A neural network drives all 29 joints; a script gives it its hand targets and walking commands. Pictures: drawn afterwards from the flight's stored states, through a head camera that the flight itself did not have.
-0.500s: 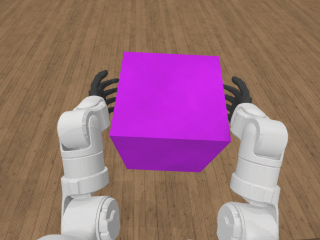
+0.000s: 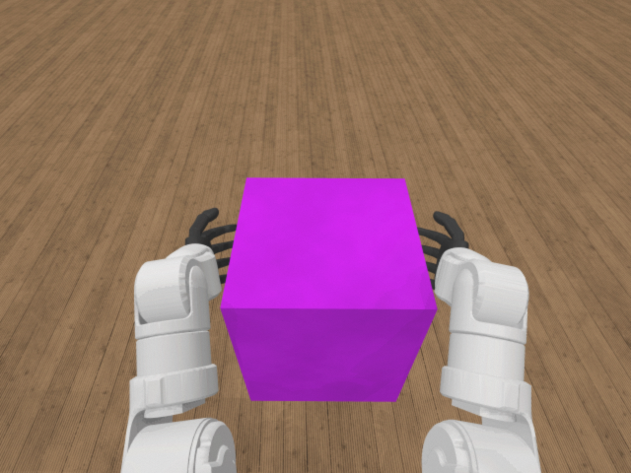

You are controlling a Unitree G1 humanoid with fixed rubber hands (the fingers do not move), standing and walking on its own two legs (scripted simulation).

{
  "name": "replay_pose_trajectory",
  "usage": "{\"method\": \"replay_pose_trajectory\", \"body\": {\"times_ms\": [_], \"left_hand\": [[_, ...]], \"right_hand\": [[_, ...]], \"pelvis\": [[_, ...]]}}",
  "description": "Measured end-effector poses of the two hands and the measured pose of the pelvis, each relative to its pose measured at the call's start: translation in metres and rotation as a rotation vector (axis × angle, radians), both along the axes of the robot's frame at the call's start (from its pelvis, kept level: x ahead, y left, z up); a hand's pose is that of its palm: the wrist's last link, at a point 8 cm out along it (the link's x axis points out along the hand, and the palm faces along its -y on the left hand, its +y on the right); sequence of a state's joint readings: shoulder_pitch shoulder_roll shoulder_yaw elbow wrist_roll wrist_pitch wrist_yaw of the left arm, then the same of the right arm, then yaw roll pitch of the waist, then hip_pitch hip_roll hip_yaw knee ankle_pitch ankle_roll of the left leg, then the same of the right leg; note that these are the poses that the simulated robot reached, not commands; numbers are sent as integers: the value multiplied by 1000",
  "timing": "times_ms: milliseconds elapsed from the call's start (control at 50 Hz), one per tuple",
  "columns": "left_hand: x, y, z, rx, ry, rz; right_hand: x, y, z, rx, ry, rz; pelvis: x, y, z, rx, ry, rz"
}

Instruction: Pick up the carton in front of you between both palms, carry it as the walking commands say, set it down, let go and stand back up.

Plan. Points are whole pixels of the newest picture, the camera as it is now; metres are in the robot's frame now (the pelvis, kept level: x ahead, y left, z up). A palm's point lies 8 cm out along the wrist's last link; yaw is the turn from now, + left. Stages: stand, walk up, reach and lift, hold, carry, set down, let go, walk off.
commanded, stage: carry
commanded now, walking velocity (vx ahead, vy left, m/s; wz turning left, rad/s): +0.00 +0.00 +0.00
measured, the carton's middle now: (324, 294) +0.34 +0.01 +0.04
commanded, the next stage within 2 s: none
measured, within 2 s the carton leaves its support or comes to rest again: neither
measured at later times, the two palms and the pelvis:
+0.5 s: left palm (201, 294) +0.27 +0.14 +0.12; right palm (471, 302) +0.28 -0.16 +0.12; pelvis -0.04 -0.01 +0.00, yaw +0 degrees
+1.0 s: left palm (198, 234) +0.34 +0.16 +0.15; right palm (459, 252) +0.33 -0.14 +0.15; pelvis +0.00 +0.01 +0.00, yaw +2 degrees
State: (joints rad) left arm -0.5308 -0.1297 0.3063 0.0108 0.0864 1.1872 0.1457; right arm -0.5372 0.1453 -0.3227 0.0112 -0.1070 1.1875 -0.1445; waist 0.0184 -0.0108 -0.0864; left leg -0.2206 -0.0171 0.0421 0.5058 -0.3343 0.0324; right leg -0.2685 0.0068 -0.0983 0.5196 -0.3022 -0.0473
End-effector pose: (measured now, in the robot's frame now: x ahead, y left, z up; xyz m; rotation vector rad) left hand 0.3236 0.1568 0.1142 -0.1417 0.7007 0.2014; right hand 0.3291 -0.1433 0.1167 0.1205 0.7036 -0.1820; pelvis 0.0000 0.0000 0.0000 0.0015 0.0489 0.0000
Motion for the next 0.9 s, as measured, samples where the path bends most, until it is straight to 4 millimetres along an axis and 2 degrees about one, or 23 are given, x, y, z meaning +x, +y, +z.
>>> {"method": "replay_pose_trajectory", "body": {"times_ms": [100, 300, 640, 760, 840, 900], "left_hand": [[-10, -5, -9, 5, -17, -9], [-25, -13, 6, 32, -83, -36], [-60, -12, 7, 31, -66, -19], [-53, -6, 19, 14, -128, -6], [-37, 4, 29, 12, -162, -13], [-21, 9, 34, 33, -149, -23]], "right_hand": [[-15, -5, -13, 2, -17, -9], [-33, -13, 2, -16, -82, -4], [-62, -13, 3, -9, -66, 13], [-52, -7, 19, -19, -127, 23], [-37, 3, 31, -33, -162, 24], [-27, 7, 33, -26, -148, 7]], "pelvis": [[-8, -1, -1, 0, -16, 1], [-19, -2, 0, 1, -27, -1], [-47, -7, 0, 4, -39, 4], [-43, -3, -3, -10, -16, 11], [-32, 5, -6, -3, -7, 8], [-19, 10, -3, -3, 7, 16]]}}
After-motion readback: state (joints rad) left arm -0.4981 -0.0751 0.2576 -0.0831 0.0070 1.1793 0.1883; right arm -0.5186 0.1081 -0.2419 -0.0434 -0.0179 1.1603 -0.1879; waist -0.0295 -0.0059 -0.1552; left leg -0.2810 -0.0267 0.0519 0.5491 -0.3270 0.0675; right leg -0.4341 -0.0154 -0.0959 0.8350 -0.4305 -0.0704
